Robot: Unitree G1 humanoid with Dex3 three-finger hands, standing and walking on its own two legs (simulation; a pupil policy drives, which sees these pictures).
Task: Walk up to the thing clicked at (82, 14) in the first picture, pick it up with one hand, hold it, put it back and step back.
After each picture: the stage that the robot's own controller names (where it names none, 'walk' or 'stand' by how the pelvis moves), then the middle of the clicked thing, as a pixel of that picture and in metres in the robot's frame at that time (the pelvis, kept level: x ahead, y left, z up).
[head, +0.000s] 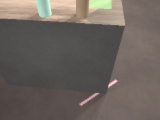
stand; out of the picture +0.79 +0.03 +0.11
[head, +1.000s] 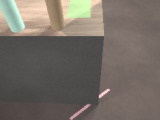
walk; (53, 3) +0.68 +0.18 +0.14
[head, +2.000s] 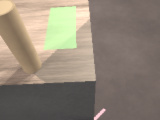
rise first; (19, 42) +0.40 +0.22 +0.15
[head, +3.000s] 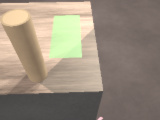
stand; (29, 51) +0.37 +0.19 +0.13
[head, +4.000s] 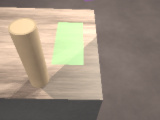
stand; (32, 58) +0.36 +0.19 +0.11
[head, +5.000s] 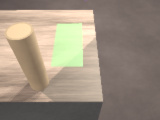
stand; (31, 61) +0.35 +0.19 +0.11
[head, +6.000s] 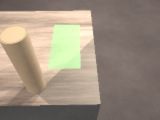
stand; (27, 65) +0.34 +0.20 +0.11
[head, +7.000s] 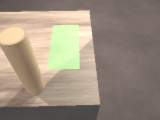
stand; (26, 65) +0.34 +0.20 +0.11
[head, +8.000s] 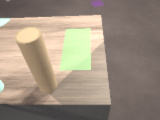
rise first; (40, 64) +0.34 +0.18 +0.11
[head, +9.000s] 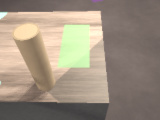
go down; (38, 62) +0.34 +0.19 +0.11
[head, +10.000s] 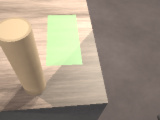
go down; (26, 64) +0.33 +0.17 +0.13
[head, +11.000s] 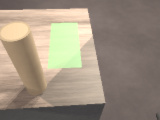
approach; (28, 64) +0.34 +0.17 +0.13
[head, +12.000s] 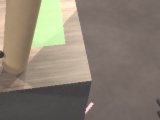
close in; (19, 32) +0.40 +0.15 +0.18
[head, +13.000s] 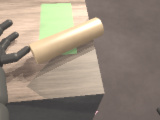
close; (68, 39) +0.45 +0.05 +0.08
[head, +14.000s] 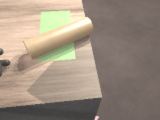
lift; (60, 37) +0.49 +0.09 +0.08
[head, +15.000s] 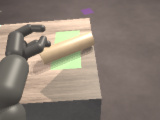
close; (67, 47) +0.54 +0.10 +0.05
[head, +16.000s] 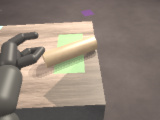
close; (70, 51) +0.53 +0.09 +0.04
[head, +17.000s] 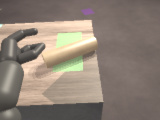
close; (70, 51) +0.52 +0.09 +0.03
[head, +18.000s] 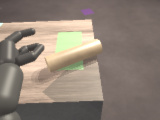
close; (74, 55) +0.50 +0.07 +0.03
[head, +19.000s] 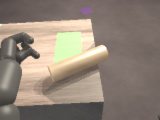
crouch; (79, 62) +0.45 +0.04 +0.03
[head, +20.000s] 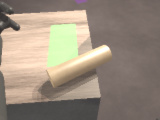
lower; (80, 65) +0.41 +0.02 +0.03
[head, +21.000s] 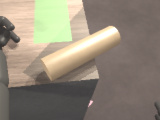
lower; (82, 51) +0.39 +0.00 +0.09
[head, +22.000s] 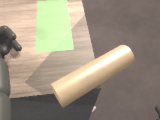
lower; (94, 73) +0.32 -0.03 +0.08
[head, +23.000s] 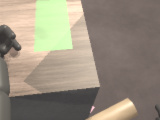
lower; out of the picture +0.23 -0.08 -0.13
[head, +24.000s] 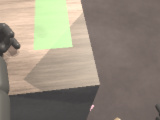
lower; out of the picture +0.25 -0.21 -0.68
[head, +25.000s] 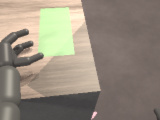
open; out of the picture +0.24 -0.21 -0.70
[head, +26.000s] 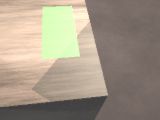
sink last; out of the picture +0.23 -0.22 -0.70
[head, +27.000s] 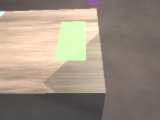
stand; out of the picture +0.25 -0.20 -0.71
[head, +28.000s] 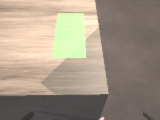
stand; out of the picture +0.24 -0.21 -0.71
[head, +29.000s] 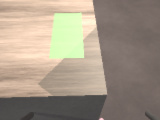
stand; out of the picture +0.24 -0.21 -0.70
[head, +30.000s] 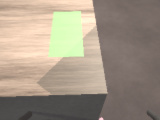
stand; out of the picture +0.25 -0.20 -0.69
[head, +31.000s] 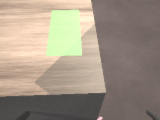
stand; out of the picture +0.25 -0.20 -0.69
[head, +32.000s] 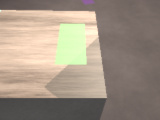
stand; out of the picture +0.26 -0.21 -0.74
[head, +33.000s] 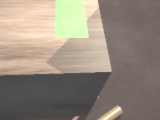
walk; (107, 118) +0.32 -0.24 -0.73
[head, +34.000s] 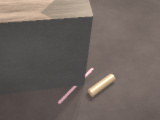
walk; (101, 84) +0.61 -0.16 -0.72
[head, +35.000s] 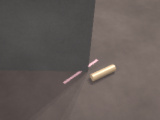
stand; (103, 72) +0.86 -0.16 -0.72
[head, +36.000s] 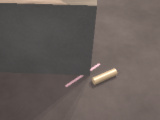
stand; (104, 76) +0.85 -0.19 -0.74
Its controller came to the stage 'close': yes
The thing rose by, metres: 0.00
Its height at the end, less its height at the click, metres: -0.86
